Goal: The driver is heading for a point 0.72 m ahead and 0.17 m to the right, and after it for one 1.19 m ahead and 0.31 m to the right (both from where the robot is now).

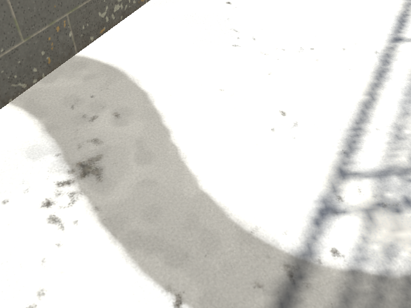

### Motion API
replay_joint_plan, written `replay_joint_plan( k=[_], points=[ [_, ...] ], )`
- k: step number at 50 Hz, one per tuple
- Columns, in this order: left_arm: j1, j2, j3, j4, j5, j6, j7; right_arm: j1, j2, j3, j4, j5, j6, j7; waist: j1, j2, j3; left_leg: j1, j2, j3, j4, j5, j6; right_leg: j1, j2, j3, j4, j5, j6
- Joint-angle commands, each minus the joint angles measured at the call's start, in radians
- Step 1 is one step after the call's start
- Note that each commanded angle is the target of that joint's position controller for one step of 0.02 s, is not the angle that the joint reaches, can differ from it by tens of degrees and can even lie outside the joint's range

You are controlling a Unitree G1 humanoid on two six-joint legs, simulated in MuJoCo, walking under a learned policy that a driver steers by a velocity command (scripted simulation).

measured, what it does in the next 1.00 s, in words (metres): steps on the spot, turning right: right foot, then left foot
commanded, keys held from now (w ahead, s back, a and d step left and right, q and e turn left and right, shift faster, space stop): e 0.62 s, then no key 0.04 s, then w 0.30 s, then w+q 0.04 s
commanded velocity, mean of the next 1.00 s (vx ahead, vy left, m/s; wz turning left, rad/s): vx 0.08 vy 0.00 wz -0.37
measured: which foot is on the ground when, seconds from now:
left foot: down 0.00-0.16, up 0.18-0.50, down 0.52-0.94, up 0.96-1.00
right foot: up 0.00-0.12, down 0.14-0.52, up 0.54-0.92, down 0.94-1.00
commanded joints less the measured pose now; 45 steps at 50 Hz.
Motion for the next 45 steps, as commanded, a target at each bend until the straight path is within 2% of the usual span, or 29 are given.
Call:
replay_joint_plan(
  k=[1, 4, 6, 7, 8, 9, 10, 11, 12, 13, 15, 18, 20, 22, 24, 25, 26, 27, 28, 29, 30, 31, 33, 35, 37, 40, 43, 44, 45],
  points=[
    [0.019, 0.090, 0.025, -0.035, -0.002, -0.004, 0.001, 0.003, -0.186, -0.052, -0.029, 0.002, -0.004, -0.012, -0.023, 0.184, -0.040, 0.006, 0.236, -0.103, -0.048, 0.488, 0.126, 0.005, 0.025, -0.024, 0.013, 0.026, 0.000],
    [0.004, 0.082, 0.026, -0.047, 0.003, -0.006, -0.003, 0.006, -0.212, -0.071, -0.021, 0.003, 0.014, -0.016, -0.024, 0.175, -0.010, -0.039, 0.266, -0.119, -0.028, 0.325, 0.134, -0.004, 0.028, -0.047, -0.019, 0.051, -0.023],
    [0.003, 0.082, 0.026, -0.055, 0.010, -0.016, -0.007, 0.011, -0.218, -0.083, -0.014, 0.003, 0.021, -0.017, -0.010, 0.135, 0.001, -0.083, 0.252, -0.106, 0.016, 0.189, 0.097, 0.041, 0.019, -0.016, -0.133, 0.179, -0.052],
    [0.015, 0.117, 0.034, -0.059, 0.019, -0.026, -0.009, 0.012, -0.205, -0.086, -0.019, -0.002, 0.023, -0.018, -0.009, 0.065, -0.001, -0.125, 0.211, -0.073, 0.100, 0.098, 0.059, 0.072, -0.029, 0.082, -0.188, 0.303, -0.078],
    [0.040, 0.211, 0.060, -0.057, 0.014, -0.033, -0.005, 0.014, -0.157, -0.079, -0.050, 0.000, 0.026, -0.016, -0.037, -0.129, -0.005, -0.218, 0.065, 0.049, 0.269, -0.061, -0.001, 0.098, -0.172, 0.314, -0.249, 0.514, -0.153],
    [0.115, 0.254, 0.078, -0.041, 0.008, -0.033, -0.006, -0.047, -0.131, -0.069, -0.071, 0.004, 0.035, -0.022, 0.040, -0.251, -0.007, -0.313, -0.049, 0.084, 0.446, -0.304, -0.028, 0.111, -0.319, 0.516, -0.346, 0.647, -0.288],
    [0.141, 0.227, 0.073, -0.031, 0.015, -0.033, -0.004, -0.065, -0.135, -0.070, -0.078, 0.001, 0.039, -0.018, 0.039, -0.173, -0.012, -0.362, -0.022, -0.006, 0.607, -0.396, -0.024, 0.130, -0.331, 0.531, -0.374, 0.611, -0.335],
    [0.084, 0.212, 0.075, -0.042, 0.009, -0.028, 0.002, -0.051, -0.135, -0.072, -0.068, 0.004, 0.040, -0.011, 0.008, -0.101, -0.009, -0.369, 0.000, -0.034, 0.665, -0.338, -0.025, 0.114, -0.278, 0.456, -0.363, 0.541, -0.321],
    [0.018, 0.196, 0.073, -0.061, 0.006, -0.020, 0.006, -0.039, -0.146, -0.076, -0.062, 0.008, 0.036, -0.006, -0.020, -0.072, -0.004, -0.370, 0.019, -0.043, 0.656, -0.276, -0.027, 0.098, -0.222, 0.395, -0.360, 0.494, -0.281],
    [-0.031, 0.178, 0.070, -0.076, 0.000, -0.015, 0.007, -0.029, -0.157, -0.078, -0.060, 0.003, 0.033, -0.001, -0.038, -0.074, -0.012, -0.358, 0.026, -0.043, 0.624, -0.228, -0.034, 0.099, -0.179, 0.352, -0.358, 0.475, -0.251],
    [-0.038, 0.162, 0.070, -0.084, 0.000, -0.010, 0.002, -0.015, -0.154, -0.074, -0.054, -0.002, 0.030, 0.004, -0.030, -0.085, -0.052, -0.328, 0.008, -0.013, 0.551, -0.203, -0.055, 0.127, -0.133, 0.311, -0.341, 0.495, -0.233],
    [0.011, 0.187, 0.084, -0.073, 0.001, -0.005, -0.001, -0.033, -0.146, -0.066, -0.073, 0.006, 0.030, 0.001, 0.003, -0.092, -0.071, -0.308, 0.004, -0.021, 0.441, -0.199, -0.068, 0.150, -0.146, 0.354, -0.325, 0.455, -0.245],
    [-0.001, 0.200, 0.090, -0.078, 0.006, 0.001, -0.004, -0.029, -0.152, -0.063, -0.084, 0.009, 0.026, -0.003, 0.008, -0.108, -0.075, -0.263, -0.006, -0.023, 0.370, -0.190, -0.064, 0.122, -0.144, 0.386, -0.316, 0.438, -0.239],
    [-0.036, 0.208, 0.095, -0.088, 0.009, 0.006, -0.011, 0.002, -0.161, -0.064, -0.088, 0.013, 0.021, -0.008, -0.003, -0.122, -0.079, -0.190, -0.020, -0.019, 0.288, -0.179, -0.056, 0.079, -0.134, 0.418, -0.305, 0.449, -0.219],
    [-0.097, 0.209, 0.096, -0.101, 0.001, 0.012, -0.016, 0.078, -0.156, -0.063, -0.075, 0.013, 0.010, -0.013, -0.051, -0.111, -0.078, -0.054, -0.035, -0.009, 0.100, -0.087, -0.043, 0.006, -0.095, 0.428, -0.269, 0.425, -0.168],
    [-0.118, 0.193, 0.092, -0.109, -0.007, 0.012, -0.015, 0.118, -0.168, -0.067, -0.067, 0.006, 0.001, -0.020, -0.075, -0.082, -0.073, 0.038, -0.008, -0.033, -0.042, -0.022, -0.034, -0.062, -0.050, 0.413, -0.230, 0.327, -0.117],
    [-0.088, 0.132, 0.077, -0.120, -0.011, 0.009, -0.014, 0.136, -0.252, -0.083, -0.073, -0.010, -0.006, -0.029, -0.057, 0.101, -0.074, 0.105, 0.202, -0.247, -0.184, -0.138, 0.006, -0.163, 0.046, 0.311, -0.071, 0.107, -0.057],
    [-0.051, 0.099, 0.073, -0.126, -0.008, 0.007, -0.006, 0.047, -0.351, -0.101, -0.108, -0.011, -0.001, -0.023, -0.026, 0.313, -0.042, 0.049, 0.417, -0.512, -0.252, -0.128, 0.112, -0.295, 0.212, 0.107, 0.120, -0.145, -0.020],
    [-0.056, 0.182, 0.089, -0.112, 0.023, 0.009, -0.004, 0.049, -0.300, -0.092, -0.109, -0.022, 0.001, -0.015, -0.025, 0.211, -0.026, -0.035, 0.441, -0.482, -0.219, -0.044, 0.176, -0.265, 0.117, 0.116, 0.300, -0.155, -0.019],
    [-0.060, 0.188, 0.097, -0.098, 0.020, 0.009, -0.012, 0.013, -0.233, -0.073, -0.119, -0.014, 0.000, -0.015, -0.005, 0.130, -0.002, -0.074, 0.387, -0.388, -0.198, 0.017, 0.176, -0.242, 0.102, 0.124, 0.376, -0.099, -0.020],
    [-0.033, 0.177, 0.098, -0.074, 0.015, 0.017, -0.021, -0.032, -0.198, -0.062, -0.127, -0.013, -0.002, -0.012, 0.021, 0.119, 0.014, -0.082, 0.314, -0.274, -0.182, 0.078, 0.150, -0.236, 0.091, 0.109, 0.427, -0.035, -0.011],
    [-0.020, 0.171, 0.097, -0.066, 0.015, 0.023, -0.034, -0.047, -0.190, -0.060, -0.133, -0.011, -0.006, -0.015, 0.026, 0.153, 0.000, -0.046, 0.272, -0.200, -0.165, 0.135, 0.133, -0.247, 0.086, 0.092, 0.462, 0.010, 0.000],
    [-0.029, 0.150, 0.087, -0.062, 0.010, 0.026, -0.047, 0.007, -0.189, -0.061, -0.119, -0.011, -0.012, -0.015, -0.005, 0.166, -0.023, 0.017, 0.244, -0.131, -0.125, 0.307, 0.144, -0.253, 0.092, 0.074, 0.449, 0.018, 0.027],
    [-0.082, 0.141, 0.077, -0.077, 0.014, 0.027, -0.055, 0.103, -0.205, -0.071, -0.087, -0.013, -0.017, -0.007, -0.058, 0.174, -0.047, 0.108, 0.265, -0.163, -0.163, 0.058, 0.162, -0.290, 0.084, 0.072, 0.376, 0.031, 0.031],
    [-0.146, 0.130, 0.067, -0.099, 0.025, 0.022, -0.062, 0.149, -0.223, -0.081, -0.063, -0.011, -0.021, -0.001, -0.090, 0.188, -0.010, 0.143, 0.292, -0.214, -0.221, -0.168, 0.168, -0.323, 0.078, 0.076, 0.285, 0.028, 0.020],
    [-0.174, 0.106, 0.051, -0.097, 0.027, 0.005, -0.066, 0.170, -0.228, -0.087, -0.035, -0.015, -0.036, 0.014, -0.095, 0.178, 0.023, 0.126, 0.299, -0.197, -0.250, -0.209, 0.166, -0.258, 0.062, 0.041, 0.126, 0.016, -0.005],
    [-0.189, 0.089, 0.034, -0.095, 0.022, -0.018, -0.064, 0.180, -0.244, -0.097, -0.005, -0.018, -0.043, 0.031, -0.090, 0.184, 0.036, 0.038, 0.288, -0.152, -0.241, -0.191, 0.168, -0.098, 0.059, -0.037, -0.041, -0.036, -0.042],
    [-0.176, 0.085, 0.031, -0.090, 0.018, -0.027, -0.062, 0.179, -0.248, -0.100, 0.004, -0.014, -0.041, 0.037, -0.075, 0.180, 0.042, -0.007, 0.283, -0.138, -0.230, -0.181, 0.167, -0.023, 0.066, -0.059, -0.115, 0.002, -0.058],
    [-0.130, 0.073, 0.028, -0.070, 0.018, -0.037, -0.058, 0.165, -0.248, -0.102, 0.010, -0.005, -0.037, 0.040, -0.038, 0.158, 0.045, -0.072, 0.266, -0.111, -0.194, -0.176, 0.156, 0.089, 0.074, -0.083, -0.222, 0.100, -0.075]
  ],
)
Keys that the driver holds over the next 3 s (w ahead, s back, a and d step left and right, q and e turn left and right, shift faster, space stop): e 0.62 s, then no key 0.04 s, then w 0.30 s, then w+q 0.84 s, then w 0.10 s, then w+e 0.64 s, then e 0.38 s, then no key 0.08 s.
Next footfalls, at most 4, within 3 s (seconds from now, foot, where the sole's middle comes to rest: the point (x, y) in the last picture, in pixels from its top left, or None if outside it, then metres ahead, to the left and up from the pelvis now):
0.14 right None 0.02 -0.11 -0.78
0.52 left None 0.05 0.09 -0.78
0.94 right None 0.00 -0.12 -0.78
1.40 left None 0.38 -0.08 -0.78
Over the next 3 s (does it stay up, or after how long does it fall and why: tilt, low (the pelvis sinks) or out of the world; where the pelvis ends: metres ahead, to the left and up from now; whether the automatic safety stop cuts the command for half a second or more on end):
stays up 0.97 -0.21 -0.02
